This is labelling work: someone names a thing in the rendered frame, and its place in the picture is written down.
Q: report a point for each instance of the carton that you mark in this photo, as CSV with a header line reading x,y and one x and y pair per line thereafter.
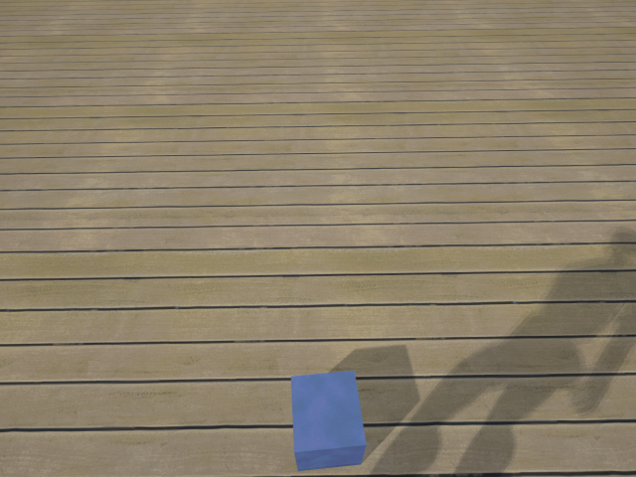
x,y
328,428

